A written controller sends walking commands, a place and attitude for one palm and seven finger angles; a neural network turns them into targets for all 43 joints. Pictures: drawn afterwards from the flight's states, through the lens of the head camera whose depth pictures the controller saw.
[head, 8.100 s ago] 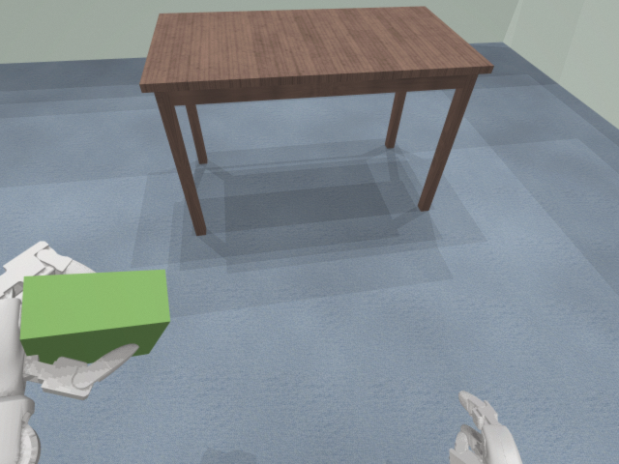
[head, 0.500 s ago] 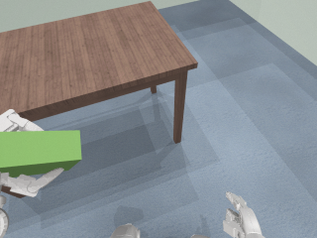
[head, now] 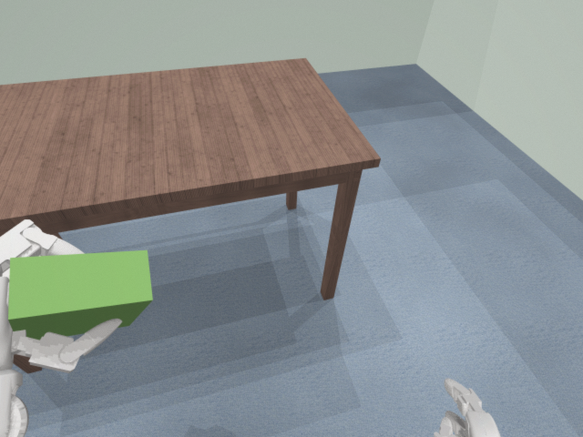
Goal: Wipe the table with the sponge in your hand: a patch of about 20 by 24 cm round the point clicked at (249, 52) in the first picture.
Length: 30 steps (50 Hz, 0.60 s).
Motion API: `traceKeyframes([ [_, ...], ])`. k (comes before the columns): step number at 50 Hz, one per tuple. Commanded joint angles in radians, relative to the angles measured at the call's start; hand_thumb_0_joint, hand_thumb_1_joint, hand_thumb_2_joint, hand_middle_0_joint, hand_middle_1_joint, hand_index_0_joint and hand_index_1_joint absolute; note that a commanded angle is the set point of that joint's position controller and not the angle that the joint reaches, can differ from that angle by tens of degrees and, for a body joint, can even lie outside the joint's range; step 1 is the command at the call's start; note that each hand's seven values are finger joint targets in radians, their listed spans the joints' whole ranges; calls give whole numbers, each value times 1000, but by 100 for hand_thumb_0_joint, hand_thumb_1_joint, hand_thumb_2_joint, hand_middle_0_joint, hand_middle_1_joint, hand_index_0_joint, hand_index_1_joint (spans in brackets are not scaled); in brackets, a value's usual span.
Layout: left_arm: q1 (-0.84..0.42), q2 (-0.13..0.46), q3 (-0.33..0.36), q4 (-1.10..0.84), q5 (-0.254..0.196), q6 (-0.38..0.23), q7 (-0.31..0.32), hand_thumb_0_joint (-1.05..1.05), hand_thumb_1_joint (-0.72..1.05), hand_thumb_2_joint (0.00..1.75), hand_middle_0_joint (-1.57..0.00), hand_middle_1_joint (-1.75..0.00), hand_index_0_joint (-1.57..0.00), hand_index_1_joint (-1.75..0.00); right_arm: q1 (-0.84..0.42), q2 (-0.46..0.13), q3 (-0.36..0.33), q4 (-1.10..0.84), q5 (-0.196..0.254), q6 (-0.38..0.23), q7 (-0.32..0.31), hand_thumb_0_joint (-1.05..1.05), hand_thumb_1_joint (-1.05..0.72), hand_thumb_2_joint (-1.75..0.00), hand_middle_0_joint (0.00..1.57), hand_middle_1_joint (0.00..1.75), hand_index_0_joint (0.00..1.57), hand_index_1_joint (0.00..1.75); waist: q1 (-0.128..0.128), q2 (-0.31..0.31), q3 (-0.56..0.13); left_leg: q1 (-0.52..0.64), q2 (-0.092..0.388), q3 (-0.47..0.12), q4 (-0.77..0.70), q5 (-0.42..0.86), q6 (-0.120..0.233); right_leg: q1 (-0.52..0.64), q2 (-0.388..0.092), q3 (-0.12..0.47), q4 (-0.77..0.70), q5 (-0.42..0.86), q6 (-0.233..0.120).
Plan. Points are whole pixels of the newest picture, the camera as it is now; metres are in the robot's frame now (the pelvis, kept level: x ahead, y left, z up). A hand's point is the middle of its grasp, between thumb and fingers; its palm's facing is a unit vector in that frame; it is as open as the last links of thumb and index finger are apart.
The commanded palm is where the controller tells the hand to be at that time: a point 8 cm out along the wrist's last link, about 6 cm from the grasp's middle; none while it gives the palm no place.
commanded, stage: take the last steps up to it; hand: left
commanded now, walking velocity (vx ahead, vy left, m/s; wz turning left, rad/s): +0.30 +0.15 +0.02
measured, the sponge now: (99, 296) +0.22 +0.22 +0.15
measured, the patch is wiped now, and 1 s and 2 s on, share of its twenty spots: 0.00 0.00 0.00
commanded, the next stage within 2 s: come to a stop and stand still in 1.14 s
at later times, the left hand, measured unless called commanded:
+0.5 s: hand (80, 239) +0.29 +0.27 +0.16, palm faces +0.31 -0.79 -0.52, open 9.7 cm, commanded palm +0.23 +0.32 +0.18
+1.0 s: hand (69, 167) +0.40 +0.32 +0.17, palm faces +0.38 -0.76 -0.53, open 9.6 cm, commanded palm +0.34 +0.37 +0.18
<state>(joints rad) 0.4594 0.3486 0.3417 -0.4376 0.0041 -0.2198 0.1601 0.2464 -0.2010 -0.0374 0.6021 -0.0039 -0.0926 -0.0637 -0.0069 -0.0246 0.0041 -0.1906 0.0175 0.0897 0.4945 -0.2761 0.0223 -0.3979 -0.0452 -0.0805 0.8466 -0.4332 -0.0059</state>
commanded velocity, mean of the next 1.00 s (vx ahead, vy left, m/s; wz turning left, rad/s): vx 0.25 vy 0.15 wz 0.00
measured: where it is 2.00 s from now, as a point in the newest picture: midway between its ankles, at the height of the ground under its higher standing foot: outside the picture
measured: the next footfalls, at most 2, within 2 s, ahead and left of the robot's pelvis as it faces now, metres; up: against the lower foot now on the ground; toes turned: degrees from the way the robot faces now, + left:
right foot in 0.18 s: +0.08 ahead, -0.09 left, +0.00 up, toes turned -8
left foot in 0.58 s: +0.18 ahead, +0.19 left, +0.00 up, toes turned +9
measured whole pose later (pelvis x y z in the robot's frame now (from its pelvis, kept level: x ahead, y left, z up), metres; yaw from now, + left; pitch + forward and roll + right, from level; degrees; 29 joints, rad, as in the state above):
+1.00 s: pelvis +0.18 +0.09 -0.01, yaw +1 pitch +0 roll +1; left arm 0.47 0.40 0.38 -0.50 -0.02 -0.21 0.13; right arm 0.18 -0.16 0.01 0.65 0.00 -0.05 -0.04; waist 0.00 0.07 0.08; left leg -0.35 0.03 0.10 0.92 -0.45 0.00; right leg -0.33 -0.05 -0.22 0.64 -0.30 -0.07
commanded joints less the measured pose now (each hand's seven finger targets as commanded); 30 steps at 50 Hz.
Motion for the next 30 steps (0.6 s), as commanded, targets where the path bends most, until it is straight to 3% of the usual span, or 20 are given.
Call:
traceKeyframes([
  [1,-147,196,106,-279,0,-84,5,0,10,130,-120,-160,-120,-160,-100,-119,-27,-116,7,-73,10,0,-90,-90,20,30,20,30,8,255,51,-71,243,-243,-284,-187,173,-117,-31,-17,132,-2,29],
  [5,-100,170,93,-229,-21,-63,-3,0,10,130,-120,-160,-120,-160,-94,-113,-9,-97,6,-71,6,0,-90,-90,20,30,20,30,10,212,3,-26,217,-165,-199,66,144,33,10,-84,-137,-8,39],
  [7,-111,165,94,-169,-22,-52,-5,0,10,130,-120,-160,-120,-160,-103,-116,-6,-86,1,-60,3,0,-90,-90,20,30,20,30,18,144,-29,-73,204,-150,-93,46,114,186,17,-91,-328,64,31],
  [8,-122,161,91,-148,-18,-48,-5,0,10,130,-120,-160,-120,-160,-108,-116,-8,-84,3,-52,2,0,-90,-90,20,30,20,30,22,83,-50,-143,171,-113,20,26,90,302,-6,-58,-419,130,13],
  [9,-130,186,103,-130,-10,-46,-4,0,10,130,-120,-160,-120,-160,-106,-99,-10,-82,4,-41,5,0,-90,-90,20,30,20,30,20,-96,-84,-272,103,-46,256,-31,59,417,-156,164,-498,102,-54],
  [10,-107,206,121,-91,-13,-38,-7,0,10,130,-120,-160,-120,-160,-130,-86,-10,-100,6,-32,11,0,-90,-90,20,30,20,30,24,-318,-66,-487,-14,-1,542,-230,5,480,-383,573,-583,164,-155],
  [11,-156,215,130,-120,-33,-49,-8,0,10,130,-120,-160,-120,-160,-158,-110,-11,-102,1,-25,16,0,-90,-90,20,30,20,30,24,-251,-21,-554,8,-102,714,-231,-25,433,-465,628,-624,175,-190],
  [12,-163,192,122,-113,-31,-55,-18,0,10,130,-120,-160,-120,-160,-127,-111,-25,-89,8,-23,22,0,-90,-90,20,30,20,30,5,-205,-15,-514,44,-162,756,-138,-33,351,-420,574,-629,86,-164],
  [13,-119,204,139,-124,-36,-66,-21,0,10,130,-120,-160,-120,-160,-136,-105,-19,-90,8,-15,25,0,-90,-90,20,30,20,30,9,-143,-3,-520,62,-146,771,-91,-44,333,-394,490,-616,127,-167],
  [14,-77,213,151,-156,-35,-78,-23,0,10,130,-120,-160,-120,-160,-151,-98,-9,-90,7,-4,26,0,-90,-90,20,30,20,30,14,-92,5,-512,77,-137,760,-56,-50,303,-352,365,-596,244,-153],
  [15,-75,238,177,-209,-33,-90,-21,0,10,130,-120,-160,-120,-160,-169,-91,-3,-90,8,7,27,0,-90,-90,20,30,20,30,17,-56,-30,-497,79,-118,720,-44,-52,312,-329,278,-575,342,-142],
  [16,-48,227,170,-237,-28,-101,-17,0,10,130,-120,-160,-120,-160,-175,-88,0,-95,4,9,28,0,-90,-90,20,30,20,30,14,-55,-44,-493,82,-96,673,-30,-53,336,-314,203,-559,443,-135],
  [19,-36,234,178,-340,-24,-113,-1,0,10,130,-120,-160,-120,-160,-158,-87,-10,-117,0,2,32,0,-90,-90,20,30,20,30,12,-82,-81,-395,92,-32,418,-10,-47,347,-293,122,-524,575,-131],
  [23,37,241,211,-402,-28,-94,29,0,10,130,-120,-160,-120,-160,-145,-77,-23,-148,-2,-22,27,0,-90,-90,20,30,20,30,47,-115,-146,-242,28,81,148,-23,-33,404,-274,118,-448,668,-129],
  [25,74,225,213,-371,-32,-82,38,0,10,130,-120,-160,-120,-160,-114,-82,-34,-147,2,-22,22,0,-90,-90,20,30,20,30,22,-121,-182,-132,2,108,19,59,-37,406,-252,86,-381,611,-97],
  [26,63,218,211,-391,-29,-84,40,0,10,130,-120,-160,-120,-160,-109,-87,-41,-154,2,-21,17,0,-90,-90,20,30,20,30,16,-96,-190,-50,-7,128,-47,113,-37,374,-215,53,-317,594,-71],
  [27,56,218,216,-387,-29,-90,40,0,10,130,-120,-160,-120,-160,-95,-105,-54,-154,5,-21,7,0,-90,-90,20,30,20,30,0,-18,-212,69,10,104,-91,150,-22,308,-182,24,-191,590,-39],
  [28,50,203,208,-403,-31,-99,39,0,10,130,-120,-160,-120,-160,-92,-125,-66,-156,9,-18,4,0,-90,-90,20,30,20,30,-12,170,-238,215,128,-40,-110,230,30,159,-109,-34,8,412,2],
  [29,59,197,202,-410,-31,-110,37,0,10,130,-120,-160,-120,-160,-93,-139,-74,-160,14,-16,7,0,-90,-90,20,30,20,30,-3,360,-237,351,336,-304,-87,525,147,-103,-20,-65,202,-120,39],
  [30,82,208,191,-351,-17,-112,35,0,10,130,-120,-160,-120,-160,-87,-130,-71,-167,17,-25,12,0,-90,-90,20,30,20,30,-2,293,-184,311,394,-400,-120,564,201,-178,5,-6,356,-248,19],
])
